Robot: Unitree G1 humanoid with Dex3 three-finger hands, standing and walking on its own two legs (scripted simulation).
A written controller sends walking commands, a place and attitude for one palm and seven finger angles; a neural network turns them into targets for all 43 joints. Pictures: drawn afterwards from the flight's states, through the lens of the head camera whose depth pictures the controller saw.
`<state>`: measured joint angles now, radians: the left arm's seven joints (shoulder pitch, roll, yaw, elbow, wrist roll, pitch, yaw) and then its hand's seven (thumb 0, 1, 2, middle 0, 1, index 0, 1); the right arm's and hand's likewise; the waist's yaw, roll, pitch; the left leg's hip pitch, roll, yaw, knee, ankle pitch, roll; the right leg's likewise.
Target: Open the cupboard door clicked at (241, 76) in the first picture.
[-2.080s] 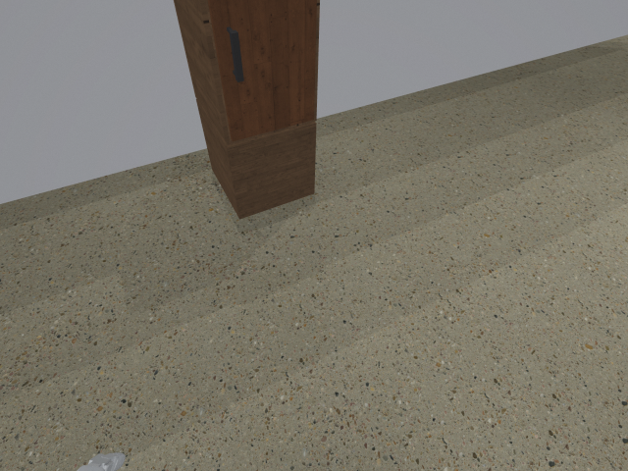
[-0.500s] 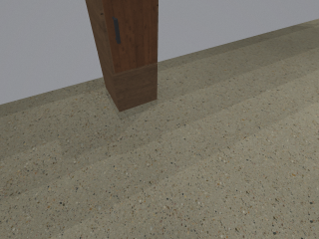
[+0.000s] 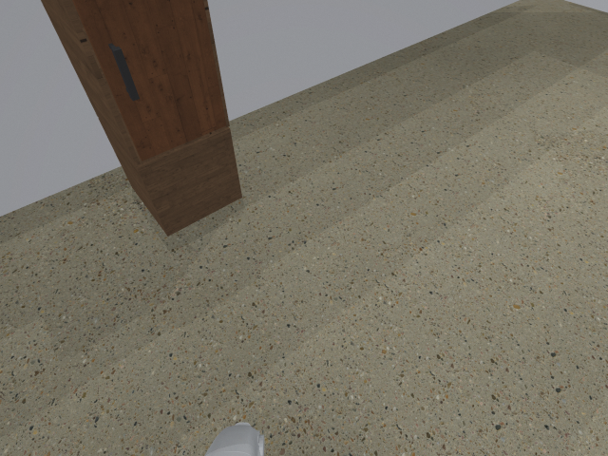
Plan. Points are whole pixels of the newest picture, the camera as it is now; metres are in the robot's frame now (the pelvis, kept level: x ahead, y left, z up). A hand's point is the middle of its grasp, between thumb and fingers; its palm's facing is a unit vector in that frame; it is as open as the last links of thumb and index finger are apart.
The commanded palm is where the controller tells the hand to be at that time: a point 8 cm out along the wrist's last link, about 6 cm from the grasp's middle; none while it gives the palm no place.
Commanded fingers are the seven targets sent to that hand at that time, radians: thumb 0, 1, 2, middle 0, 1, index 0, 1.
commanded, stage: walk to a spot facing it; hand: left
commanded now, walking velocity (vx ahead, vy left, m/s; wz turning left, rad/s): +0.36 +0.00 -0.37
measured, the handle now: (123, 72) +1.03 +0.60 -0.04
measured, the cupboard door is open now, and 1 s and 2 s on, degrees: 0 0 0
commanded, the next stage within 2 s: turn to face it in 1.18 s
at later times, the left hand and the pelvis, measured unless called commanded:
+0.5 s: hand (192, 331) +0.34 +0.24 -0.16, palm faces -0.22 -0.95 -0.22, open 7.4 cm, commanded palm none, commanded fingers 0.00 0.90 0.90 -0.20 -0.30 -0.20 -0.30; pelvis +0.20 +0.06 +0.00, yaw -15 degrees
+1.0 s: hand (269, 259) +0.51 +0.12 -0.17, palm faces -0.37 -0.90 -0.23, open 7.2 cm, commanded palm none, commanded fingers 0.00 0.90 0.90 -0.20 -0.30 -0.20 -0.30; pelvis +0.39 -0.04 +0.00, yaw -24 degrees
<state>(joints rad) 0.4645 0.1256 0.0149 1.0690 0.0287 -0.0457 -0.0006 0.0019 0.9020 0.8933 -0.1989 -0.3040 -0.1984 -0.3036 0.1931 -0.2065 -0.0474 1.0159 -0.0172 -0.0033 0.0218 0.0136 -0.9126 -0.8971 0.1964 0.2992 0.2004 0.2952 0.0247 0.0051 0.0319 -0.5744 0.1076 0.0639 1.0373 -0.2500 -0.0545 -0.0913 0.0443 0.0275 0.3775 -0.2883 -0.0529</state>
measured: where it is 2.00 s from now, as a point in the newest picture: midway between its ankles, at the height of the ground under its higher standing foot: (350, 339)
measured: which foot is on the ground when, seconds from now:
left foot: up 0.00-0.18, down 0.20-0.70, up 0.72-1.00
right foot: down 0.00-0.20, up 0.22-0.68, down 0.70-1.00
